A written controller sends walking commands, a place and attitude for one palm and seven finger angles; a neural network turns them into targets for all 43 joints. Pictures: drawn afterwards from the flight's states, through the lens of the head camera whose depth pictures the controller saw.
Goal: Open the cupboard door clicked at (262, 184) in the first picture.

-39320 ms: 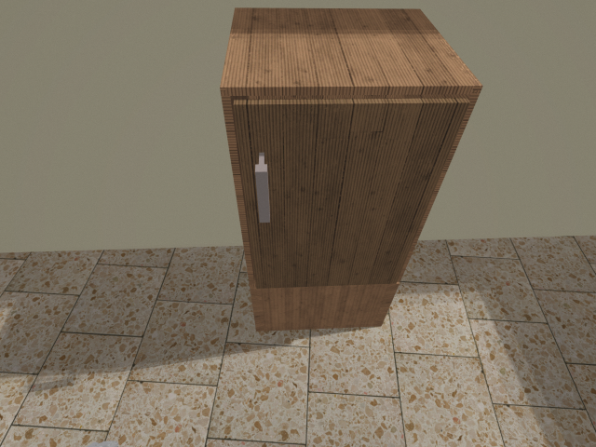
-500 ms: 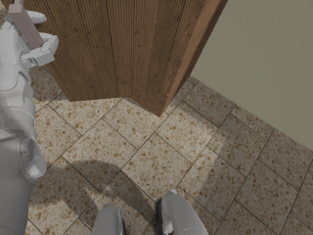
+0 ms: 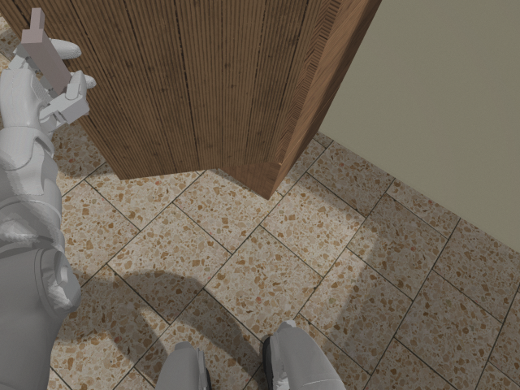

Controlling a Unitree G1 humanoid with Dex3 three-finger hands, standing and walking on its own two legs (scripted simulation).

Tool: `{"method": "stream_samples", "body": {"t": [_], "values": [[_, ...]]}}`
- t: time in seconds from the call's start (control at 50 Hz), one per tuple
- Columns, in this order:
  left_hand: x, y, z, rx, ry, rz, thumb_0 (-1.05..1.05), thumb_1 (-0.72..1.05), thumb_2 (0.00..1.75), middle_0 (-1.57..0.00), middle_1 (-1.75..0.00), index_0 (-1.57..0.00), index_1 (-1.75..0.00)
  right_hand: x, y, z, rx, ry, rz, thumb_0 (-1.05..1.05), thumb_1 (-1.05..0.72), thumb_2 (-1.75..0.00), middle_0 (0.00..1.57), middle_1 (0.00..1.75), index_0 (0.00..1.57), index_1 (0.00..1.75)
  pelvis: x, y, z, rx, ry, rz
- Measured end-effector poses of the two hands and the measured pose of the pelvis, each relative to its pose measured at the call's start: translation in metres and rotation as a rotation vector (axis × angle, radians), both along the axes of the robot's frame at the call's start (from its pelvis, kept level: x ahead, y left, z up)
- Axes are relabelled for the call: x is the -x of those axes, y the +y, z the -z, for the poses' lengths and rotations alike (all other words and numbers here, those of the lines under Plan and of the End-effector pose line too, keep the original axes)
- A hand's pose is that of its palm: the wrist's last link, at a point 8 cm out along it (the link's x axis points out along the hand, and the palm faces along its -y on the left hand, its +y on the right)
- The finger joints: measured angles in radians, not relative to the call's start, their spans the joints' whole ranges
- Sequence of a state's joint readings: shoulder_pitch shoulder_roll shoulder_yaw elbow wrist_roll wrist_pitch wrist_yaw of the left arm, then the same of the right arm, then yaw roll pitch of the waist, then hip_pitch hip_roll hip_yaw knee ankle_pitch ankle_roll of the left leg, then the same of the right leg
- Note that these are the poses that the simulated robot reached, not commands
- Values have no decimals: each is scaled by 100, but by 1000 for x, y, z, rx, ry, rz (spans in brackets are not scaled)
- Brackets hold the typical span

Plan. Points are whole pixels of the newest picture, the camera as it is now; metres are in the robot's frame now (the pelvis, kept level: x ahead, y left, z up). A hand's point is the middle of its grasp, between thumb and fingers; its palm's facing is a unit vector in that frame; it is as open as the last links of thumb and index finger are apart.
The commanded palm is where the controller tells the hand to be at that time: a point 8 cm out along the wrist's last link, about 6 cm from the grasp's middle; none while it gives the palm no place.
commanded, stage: pull the door open along its arc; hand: left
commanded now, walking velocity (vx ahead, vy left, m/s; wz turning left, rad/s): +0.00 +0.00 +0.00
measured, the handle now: (60, 66) +0.58 +0.23 +0.06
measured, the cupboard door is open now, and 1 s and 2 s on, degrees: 45 86 87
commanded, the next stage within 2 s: open thumb and fingers to let go in 0.84 s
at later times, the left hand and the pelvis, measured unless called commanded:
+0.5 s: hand (133, 194) +0.38 +0.13 +0.06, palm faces +0.36 -0.93 +0.01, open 6.1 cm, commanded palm +0.32 +0.19 +0.06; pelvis +0.01 -0.01 +0.02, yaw +1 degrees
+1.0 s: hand (203, 246) +0.31 +0.05 +0.06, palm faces +0.43 -0.90 -0.03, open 6.2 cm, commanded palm +0.27 +0.09 +0.06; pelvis +0.00 -0.05 +0.02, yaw +5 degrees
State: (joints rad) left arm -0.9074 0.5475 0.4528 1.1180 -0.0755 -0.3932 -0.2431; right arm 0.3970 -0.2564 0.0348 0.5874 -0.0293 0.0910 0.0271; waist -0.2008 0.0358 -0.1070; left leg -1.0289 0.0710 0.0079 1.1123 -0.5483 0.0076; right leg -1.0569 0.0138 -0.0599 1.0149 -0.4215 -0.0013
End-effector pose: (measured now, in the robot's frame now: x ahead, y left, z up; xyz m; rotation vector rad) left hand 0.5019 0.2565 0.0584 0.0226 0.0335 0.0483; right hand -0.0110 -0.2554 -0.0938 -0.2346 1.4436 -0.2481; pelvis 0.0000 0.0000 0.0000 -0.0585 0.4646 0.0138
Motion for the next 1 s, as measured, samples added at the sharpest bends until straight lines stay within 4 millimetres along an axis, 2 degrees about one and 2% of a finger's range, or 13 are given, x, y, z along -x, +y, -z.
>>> {"method": "stream_samples", "body": {"t": [0.1, 0.18, 0.24, 0.42, 0.5, 0.58, 0.68, 0.9, 1.0], "values": [[21, -4, 0, 1, -3, 12, 0, 73, 75, -37, -135, -35, -135, -10, 4, -4, -26, -34, 9, 0, -90, -90, 20, 30, 21, 30, -5, 1, -7, -8, -21, 8], [47, -10, 0, 2, -8, 29, 0, 71, 74, -36, -134, -35, -135, -28, 5, -8, -44, -87, 1, 1, -90, -90, 20, 30, 21, 30, -10, 2, -14, -14, -43, 10], [71, -19, 1, 27, -19, 5, 0, 70, 73, -36, -134, -35, -135, -49, 6, -11, -53, -151, -18, 1, -90, -90, 20, 30, 21, 30, -13, 3, -18, -18, -59, 12], [144, -69, 2, 43, -53, -256, 0, 69, 74, -36, -132, -35, -131, -129, 18, -9, -112, -363, -150, 1, -91, -90, 20, 30, 20, 30, -13, 0, -20, -39, -115, 7], [164, -86, 1, 25, -50, -322, 0, 68, 75, -37, -131, -35, -132, -156, 26, -8, -130, -428, -204, 1, -91, -90, 20, 30, 20, 30, -9, -6, -19, -49, -143, -6], [176, -100, 0, 22, -43, -391, 1, 68, 76, -37, -131, -36, -131, -174, 31, -10, -141, -474, -244, 1, -91, -90, 20, 30, 20, 30, -6, -13, -18, -57, -161, -19], [192, -116, -1, 8, -35, -408, 1, 68, 76, -36, -131, -35, -132, -180, 28, -11, -153, -505, -260, 1, -91, -90, 20, 30, 20, 30, -5, -23, -19, -63, -175, -27], [232, -161, -4, 18, -14, -390, 2, 69, 76, -32, -132, -35, -133, -166, 3, -8, -146, -494, -258, 1, -91, -90, 20, 30, 20, 30, -5, -38, -21, -77, -204, -40], [238, -170, -3, -10, -29, -397, 1, 68, 76, -34, -132, -34, -133, -166, -3, -4, -137, -507, -274, 1, -91, -90, 20, 30, 20, 30, 1, -45, -18, -83, -209, -52]]}}
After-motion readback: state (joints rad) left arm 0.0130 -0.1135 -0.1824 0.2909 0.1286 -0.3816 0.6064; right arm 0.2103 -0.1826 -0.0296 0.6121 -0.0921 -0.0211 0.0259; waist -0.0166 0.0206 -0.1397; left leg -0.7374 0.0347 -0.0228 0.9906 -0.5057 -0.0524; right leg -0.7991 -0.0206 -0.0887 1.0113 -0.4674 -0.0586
